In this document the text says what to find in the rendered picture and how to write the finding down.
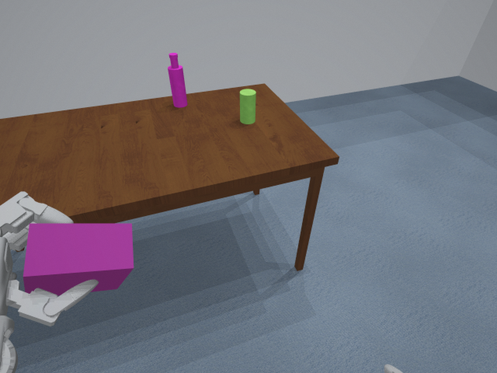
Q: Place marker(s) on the robot left forearm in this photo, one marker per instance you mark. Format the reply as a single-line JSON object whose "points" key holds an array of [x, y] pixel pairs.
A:
{"points": [[8, 354]]}

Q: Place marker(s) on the sponge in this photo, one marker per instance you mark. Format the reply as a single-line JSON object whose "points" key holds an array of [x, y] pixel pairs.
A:
{"points": [[60, 256]]}

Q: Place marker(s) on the table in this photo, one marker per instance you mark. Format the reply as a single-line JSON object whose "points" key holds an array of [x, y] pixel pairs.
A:
{"points": [[121, 161]]}

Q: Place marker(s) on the robot left hand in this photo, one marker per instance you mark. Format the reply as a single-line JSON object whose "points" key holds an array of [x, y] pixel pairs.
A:
{"points": [[41, 306]]}

